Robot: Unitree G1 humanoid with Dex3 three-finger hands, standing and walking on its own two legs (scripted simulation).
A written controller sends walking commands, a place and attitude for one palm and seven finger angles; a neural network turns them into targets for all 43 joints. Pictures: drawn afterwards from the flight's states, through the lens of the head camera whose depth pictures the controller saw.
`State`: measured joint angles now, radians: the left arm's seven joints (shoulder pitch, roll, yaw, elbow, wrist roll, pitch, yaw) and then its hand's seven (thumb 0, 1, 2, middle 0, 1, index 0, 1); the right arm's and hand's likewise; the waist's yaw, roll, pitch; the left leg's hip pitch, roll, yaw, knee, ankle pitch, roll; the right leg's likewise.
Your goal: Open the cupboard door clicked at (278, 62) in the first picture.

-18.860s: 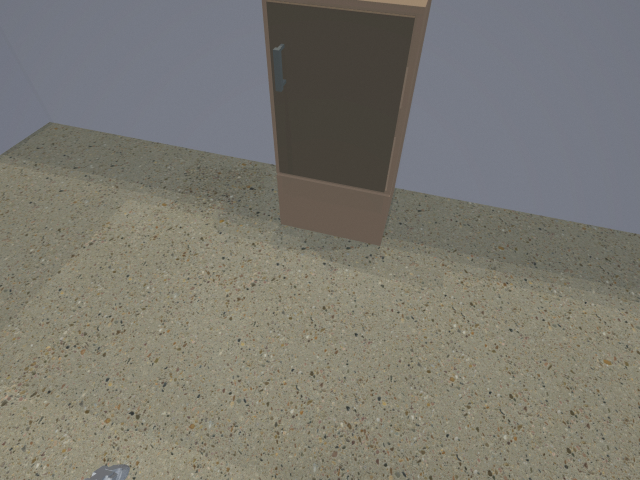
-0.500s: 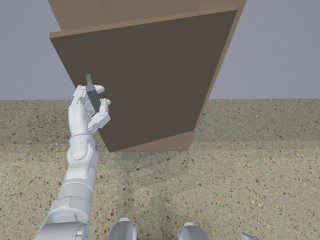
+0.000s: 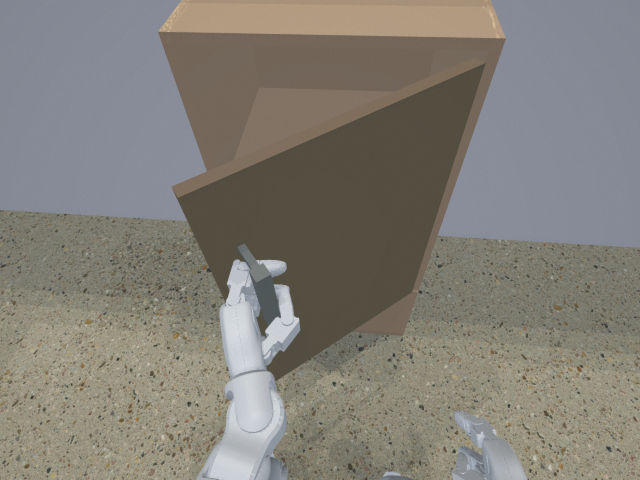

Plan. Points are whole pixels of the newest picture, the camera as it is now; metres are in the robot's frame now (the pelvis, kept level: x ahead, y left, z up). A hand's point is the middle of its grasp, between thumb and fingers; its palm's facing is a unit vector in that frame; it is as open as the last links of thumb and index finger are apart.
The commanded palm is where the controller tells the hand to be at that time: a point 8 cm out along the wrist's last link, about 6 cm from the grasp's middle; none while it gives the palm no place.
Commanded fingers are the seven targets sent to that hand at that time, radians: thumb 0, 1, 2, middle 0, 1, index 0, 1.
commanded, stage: open thumb and fingers to let go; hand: left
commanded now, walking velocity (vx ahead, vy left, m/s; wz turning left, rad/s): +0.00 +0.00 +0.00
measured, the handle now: (260, 288) +0.35 +0.10 +0.04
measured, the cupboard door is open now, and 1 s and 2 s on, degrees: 39 39 42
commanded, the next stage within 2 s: slide the hand sideways off the handle in 0.92 s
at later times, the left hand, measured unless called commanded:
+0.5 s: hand (290, 324) +0.30 +0.05 +0.04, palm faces +0.31 -0.95 -0.03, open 10.1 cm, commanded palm +0.25 +0.09 +0.04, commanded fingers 0.00 -0.50 0.30 -0.30 -1.20 -0.30 -1.20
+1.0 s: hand (289, 328) +0.29 +0.05 +0.04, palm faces +0.24 -0.97 -0.02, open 15.4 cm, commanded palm +0.25 +0.10 +0.04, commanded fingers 0.00 -0.50 0.30 -0.15 -0.30 -0.15 -0.30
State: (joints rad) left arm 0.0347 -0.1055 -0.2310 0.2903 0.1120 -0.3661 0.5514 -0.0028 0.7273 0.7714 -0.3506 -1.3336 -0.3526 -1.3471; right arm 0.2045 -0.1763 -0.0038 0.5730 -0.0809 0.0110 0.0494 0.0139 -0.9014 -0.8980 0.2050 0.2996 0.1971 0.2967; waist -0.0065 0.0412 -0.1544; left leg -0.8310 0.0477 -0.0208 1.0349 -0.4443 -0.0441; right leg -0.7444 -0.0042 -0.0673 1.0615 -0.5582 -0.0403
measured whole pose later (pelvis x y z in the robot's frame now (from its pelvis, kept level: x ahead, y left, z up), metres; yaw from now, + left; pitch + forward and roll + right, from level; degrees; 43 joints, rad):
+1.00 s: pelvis +0.00 +0.01 -0.01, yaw +0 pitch +14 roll +0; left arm 0.08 -0.09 -0.28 0.21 0.10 -0.30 0.54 -0.01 -0.49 0.30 -0.24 -0.53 -0.25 -0.56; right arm 0.19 -0.17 0.01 0.56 -0.08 -0.03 0.03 0.02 -0.90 -0.90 0.21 0.30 0.20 0.30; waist -0.01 0.04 -0.16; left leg -0.86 0.04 -0.03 1.08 -0.46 -0.04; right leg -0.76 -0.01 -0.07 1.09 -0.57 -0.03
